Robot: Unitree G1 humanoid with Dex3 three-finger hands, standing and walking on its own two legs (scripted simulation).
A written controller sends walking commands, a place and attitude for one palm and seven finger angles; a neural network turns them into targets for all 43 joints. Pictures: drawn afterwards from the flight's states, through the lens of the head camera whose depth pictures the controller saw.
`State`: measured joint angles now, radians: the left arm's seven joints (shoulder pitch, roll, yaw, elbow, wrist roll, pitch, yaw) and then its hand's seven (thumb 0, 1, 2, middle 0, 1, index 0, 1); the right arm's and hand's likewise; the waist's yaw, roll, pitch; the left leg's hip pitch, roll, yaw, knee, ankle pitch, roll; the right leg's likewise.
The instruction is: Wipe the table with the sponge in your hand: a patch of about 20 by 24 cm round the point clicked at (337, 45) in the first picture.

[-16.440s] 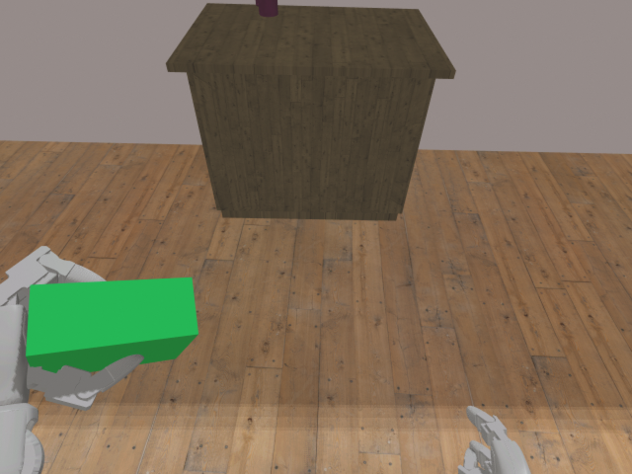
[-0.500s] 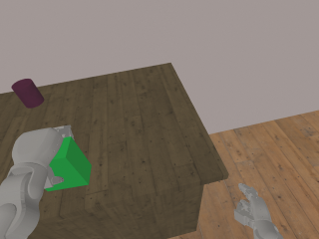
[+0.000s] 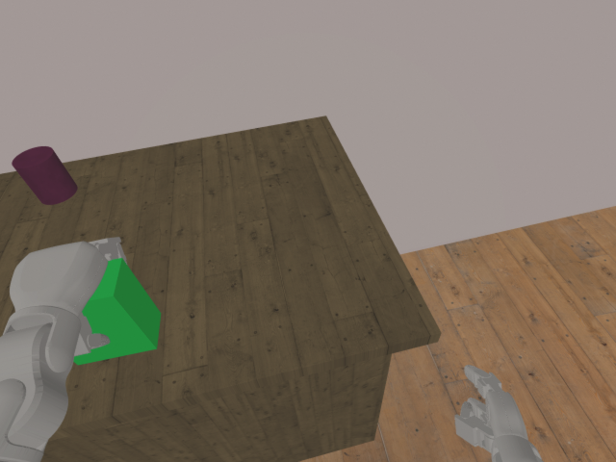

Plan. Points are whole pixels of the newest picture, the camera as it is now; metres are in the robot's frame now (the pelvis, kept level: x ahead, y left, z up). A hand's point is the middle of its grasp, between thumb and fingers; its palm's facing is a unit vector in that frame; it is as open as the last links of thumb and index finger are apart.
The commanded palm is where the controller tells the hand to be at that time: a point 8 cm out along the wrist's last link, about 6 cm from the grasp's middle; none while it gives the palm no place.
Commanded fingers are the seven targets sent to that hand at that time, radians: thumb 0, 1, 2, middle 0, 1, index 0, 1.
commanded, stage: move the sponge above the wiping area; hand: left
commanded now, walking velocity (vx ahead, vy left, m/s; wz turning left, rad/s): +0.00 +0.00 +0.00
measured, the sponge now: (107, 322) +0.24 +0.32 +0.06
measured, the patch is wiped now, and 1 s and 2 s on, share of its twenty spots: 0.00 0.00 0.00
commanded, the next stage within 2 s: lower the sponge onto the table in 0.36 s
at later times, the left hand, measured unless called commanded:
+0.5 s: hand (88, 306) +0.23 +0.31 +0.12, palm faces +0.04 -0.04 -1.00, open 9.8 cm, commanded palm +0.20 +0.30 +0.18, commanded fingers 0.00 0.10 1.30 -1.20 -1.60 -1.20 -1.60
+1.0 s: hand (91, 311) +0.23 +0.31 +0.11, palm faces +0.00 -0.04 -1.00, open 9.8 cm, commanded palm +0.20 +0.30 +0.17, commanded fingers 0.00 0.10 1.30 -1.20 -1.60 -1.20 -1.60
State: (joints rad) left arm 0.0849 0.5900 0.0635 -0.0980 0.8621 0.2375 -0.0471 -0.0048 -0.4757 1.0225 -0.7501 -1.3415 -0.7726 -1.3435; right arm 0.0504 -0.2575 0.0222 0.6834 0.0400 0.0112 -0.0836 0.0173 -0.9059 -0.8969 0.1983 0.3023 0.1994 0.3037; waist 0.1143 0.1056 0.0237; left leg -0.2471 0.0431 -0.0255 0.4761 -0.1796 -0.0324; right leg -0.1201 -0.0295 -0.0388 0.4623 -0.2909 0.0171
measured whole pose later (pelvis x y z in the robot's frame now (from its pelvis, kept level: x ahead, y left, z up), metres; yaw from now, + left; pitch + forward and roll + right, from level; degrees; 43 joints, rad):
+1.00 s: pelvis +0.00 +0.00 +0.00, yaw +0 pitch -3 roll -1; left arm 0.13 0.58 0.06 -0.12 0.86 0.22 -0.05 0.00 -0.48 1.02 -0.75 -1.34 -0.77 -1.34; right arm 0.06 -0.26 0.02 0.68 0.04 0.01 -0.08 0.02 -0.91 -0.90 0.20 0.30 0.20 0.30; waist 0.11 0.11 0.02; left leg -0.25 0.05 -0.03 0.48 -0.18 -0.03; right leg -0.12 -0.03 -0.04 0.47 -0.29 0.01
